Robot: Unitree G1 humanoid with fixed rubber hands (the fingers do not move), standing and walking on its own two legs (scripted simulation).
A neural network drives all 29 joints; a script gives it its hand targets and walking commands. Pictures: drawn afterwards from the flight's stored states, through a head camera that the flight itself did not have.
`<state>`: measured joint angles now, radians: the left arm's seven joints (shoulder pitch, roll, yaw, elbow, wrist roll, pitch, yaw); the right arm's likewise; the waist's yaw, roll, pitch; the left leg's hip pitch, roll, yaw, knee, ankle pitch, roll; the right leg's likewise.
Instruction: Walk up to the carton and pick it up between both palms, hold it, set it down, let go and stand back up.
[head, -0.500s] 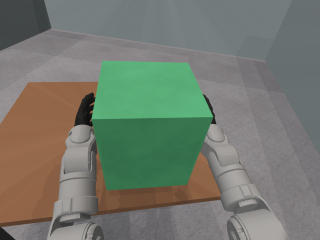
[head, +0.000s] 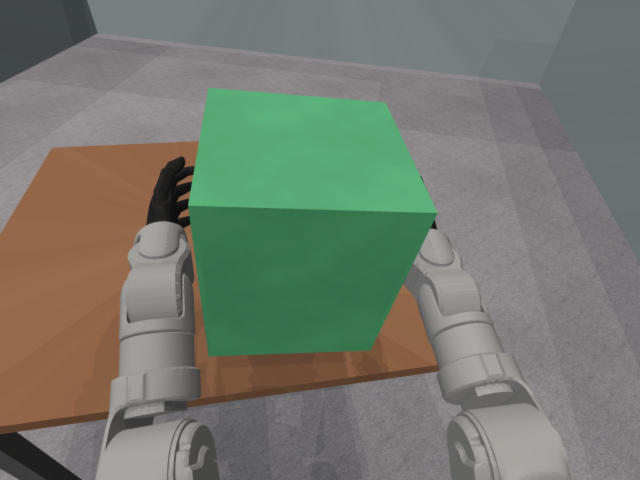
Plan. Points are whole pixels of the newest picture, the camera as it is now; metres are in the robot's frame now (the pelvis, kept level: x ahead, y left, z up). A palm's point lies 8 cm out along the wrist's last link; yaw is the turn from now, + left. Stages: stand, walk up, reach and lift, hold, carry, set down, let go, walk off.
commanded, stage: reach and lift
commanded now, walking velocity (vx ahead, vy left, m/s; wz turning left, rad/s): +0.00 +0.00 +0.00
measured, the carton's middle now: (296, 230) +0.38 -0.01 +0.15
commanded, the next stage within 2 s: hold in 0.60 s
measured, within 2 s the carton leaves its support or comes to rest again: neither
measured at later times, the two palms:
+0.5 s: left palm (152, 220) +0.38 +0.16 +0.18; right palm (408, 214) +0.38 -0.14 +0.17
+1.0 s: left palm (131, 217) +0.36 +0.17 +0.20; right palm (407, 201) +0.37 -0.13 +0.20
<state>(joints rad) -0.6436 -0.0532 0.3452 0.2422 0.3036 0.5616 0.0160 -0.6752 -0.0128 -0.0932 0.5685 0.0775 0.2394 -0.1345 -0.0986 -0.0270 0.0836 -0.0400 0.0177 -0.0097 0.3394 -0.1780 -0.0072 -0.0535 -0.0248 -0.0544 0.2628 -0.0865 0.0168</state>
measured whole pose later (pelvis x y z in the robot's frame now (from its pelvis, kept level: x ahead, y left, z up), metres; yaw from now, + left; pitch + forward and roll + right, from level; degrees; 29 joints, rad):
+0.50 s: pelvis +0.01 +0.00 +0.00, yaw +1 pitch -9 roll -1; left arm -0.61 -0.03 0.32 0.18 0.31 0.61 0.00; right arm -0.68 -0.02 -0.06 0.55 0.15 0.26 -0.16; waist -0.12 -0.05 0.08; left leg -0.01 0.02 -0.03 0.37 -0.21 -0.01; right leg 0.00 -0.03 -0.08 0.26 -0.11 0.02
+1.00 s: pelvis +0.00 +0.00 +0.00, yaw +1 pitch -10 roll -1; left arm -0.66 -0.03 0.37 0.14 0.33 0.72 -0.03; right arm -0.74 0.00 -0.08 0.54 0.14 0.36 -0.16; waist -0.09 -0.05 0.06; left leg 0.01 0.02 -0.03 0.34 -0.18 -0.01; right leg 0.00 -0.03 -0.07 0.27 -0.10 0.01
